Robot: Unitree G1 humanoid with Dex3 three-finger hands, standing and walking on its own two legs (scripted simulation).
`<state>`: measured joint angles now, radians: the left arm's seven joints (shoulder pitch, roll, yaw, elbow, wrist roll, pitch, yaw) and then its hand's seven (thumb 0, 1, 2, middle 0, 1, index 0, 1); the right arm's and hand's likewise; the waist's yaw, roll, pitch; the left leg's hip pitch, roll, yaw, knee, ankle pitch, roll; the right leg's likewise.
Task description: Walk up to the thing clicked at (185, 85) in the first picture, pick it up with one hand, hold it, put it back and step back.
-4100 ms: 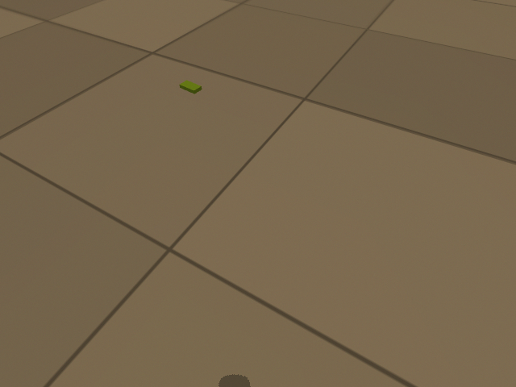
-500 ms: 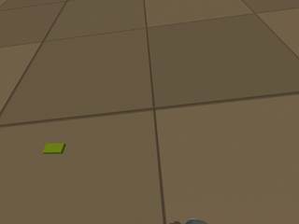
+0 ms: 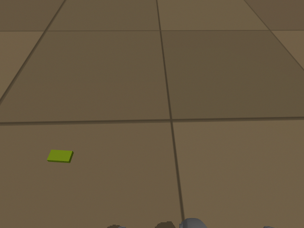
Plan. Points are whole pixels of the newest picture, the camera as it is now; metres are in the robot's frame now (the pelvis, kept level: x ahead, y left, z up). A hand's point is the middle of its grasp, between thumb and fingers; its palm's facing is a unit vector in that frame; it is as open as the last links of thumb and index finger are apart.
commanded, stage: walk up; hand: left
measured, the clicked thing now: (60, 156) +0.69 +0.63 -0.73
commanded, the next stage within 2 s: none
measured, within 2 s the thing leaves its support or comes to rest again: neither
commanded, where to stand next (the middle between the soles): +0.28 +0.37 m, yaw -5 degrees
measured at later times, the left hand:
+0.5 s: hand out of the picture +0.13 +0.46 -0.09, palm faces -0.02 -0.79 -0.62, open 7.4 cm
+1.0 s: hand out of the picture +0.26 +0.59 -0.12, palm faces -0.08 -0.84 -0.53, open 7.4 cm
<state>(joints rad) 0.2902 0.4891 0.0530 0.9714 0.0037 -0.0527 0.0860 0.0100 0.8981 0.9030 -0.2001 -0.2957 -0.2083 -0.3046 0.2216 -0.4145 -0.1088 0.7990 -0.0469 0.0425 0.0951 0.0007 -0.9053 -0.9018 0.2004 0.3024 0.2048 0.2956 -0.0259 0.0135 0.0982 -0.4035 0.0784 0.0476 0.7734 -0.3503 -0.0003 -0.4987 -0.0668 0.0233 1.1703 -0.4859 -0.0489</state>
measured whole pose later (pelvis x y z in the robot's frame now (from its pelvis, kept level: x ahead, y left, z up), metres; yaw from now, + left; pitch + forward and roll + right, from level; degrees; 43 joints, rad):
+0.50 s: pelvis +0.08 +0.14 +0.00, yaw -2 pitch -2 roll -1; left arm 0.33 0.43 0.06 0.88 0.04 -0.10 0.08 0.00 0.89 0.90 -0.21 -0.30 -0.21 -0.31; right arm 0.26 -0.48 -0.12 0.80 -0.05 0.10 0.10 0.00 -0.91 -0.90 0.20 0.30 0.20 0.30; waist 0.01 0.16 0.08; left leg -0.54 0.10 -0.12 1.09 -0.39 -0.02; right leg -0.38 -0.13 -0.07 0.69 -0.27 0.01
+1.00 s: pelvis +0.17 +0.31 -0.01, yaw -3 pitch -3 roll -1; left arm 0.26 0.39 0.03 0.88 0.01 -0.10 0.08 0.00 0.89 0.90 -0.21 -0.30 -0.21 -0.31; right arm 0.36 -0.42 -0.08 0.78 -0.04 0.08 0.05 0.01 -0.90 -0.90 0.20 0.30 0.20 0.30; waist -0.03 0.11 0.15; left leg -0.37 -0.04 0.02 1.04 -0.52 0.04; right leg -0.42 0.00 -0.13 0.73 -0.26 -0.07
